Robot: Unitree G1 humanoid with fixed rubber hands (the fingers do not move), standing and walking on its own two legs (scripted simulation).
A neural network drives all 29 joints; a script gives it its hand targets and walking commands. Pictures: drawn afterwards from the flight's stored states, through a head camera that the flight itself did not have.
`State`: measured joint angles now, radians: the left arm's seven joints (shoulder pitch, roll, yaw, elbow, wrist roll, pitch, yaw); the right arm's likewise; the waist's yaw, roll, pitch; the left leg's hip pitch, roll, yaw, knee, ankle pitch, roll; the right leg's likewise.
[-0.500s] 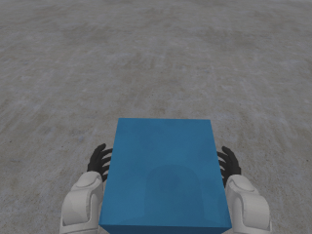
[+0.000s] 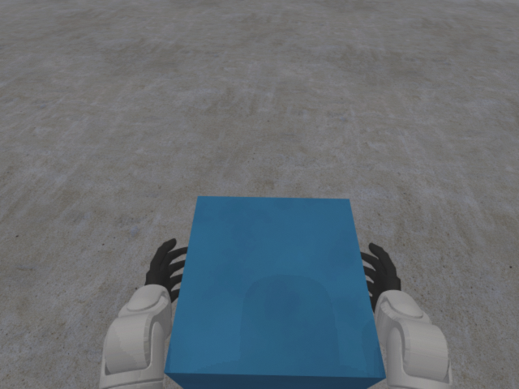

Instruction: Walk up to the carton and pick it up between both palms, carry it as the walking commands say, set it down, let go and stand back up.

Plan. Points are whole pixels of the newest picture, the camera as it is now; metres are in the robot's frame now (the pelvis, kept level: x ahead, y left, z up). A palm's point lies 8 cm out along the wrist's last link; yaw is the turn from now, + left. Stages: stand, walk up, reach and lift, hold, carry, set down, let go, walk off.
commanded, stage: carry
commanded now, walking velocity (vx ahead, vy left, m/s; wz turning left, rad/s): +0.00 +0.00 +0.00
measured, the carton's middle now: (270, 304) +0.27 +0.00 -0.01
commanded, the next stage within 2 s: none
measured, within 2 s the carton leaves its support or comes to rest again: neither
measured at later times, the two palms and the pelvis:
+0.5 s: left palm (160, 291) +0.26 +0.16 +0.06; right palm (386, 297) +0.26 -0.17 +0.05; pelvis +0.00 +0.00 +0.00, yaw +0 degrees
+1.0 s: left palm (157, 290) +0.25 +0.16 +0.08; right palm (391, 296) +0.25 -0.17 +0.07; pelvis +0.00 +0.00 +0.00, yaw +0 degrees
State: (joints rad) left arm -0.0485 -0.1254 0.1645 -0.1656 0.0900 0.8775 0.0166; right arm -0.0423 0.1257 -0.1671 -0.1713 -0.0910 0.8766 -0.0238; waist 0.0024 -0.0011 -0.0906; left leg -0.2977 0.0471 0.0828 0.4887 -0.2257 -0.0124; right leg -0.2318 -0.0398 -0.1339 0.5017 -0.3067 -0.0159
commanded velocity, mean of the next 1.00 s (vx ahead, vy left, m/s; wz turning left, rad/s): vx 0.00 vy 0.00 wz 0.06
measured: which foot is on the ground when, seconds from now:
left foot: down 0.00-1.00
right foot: down 0.00-1.00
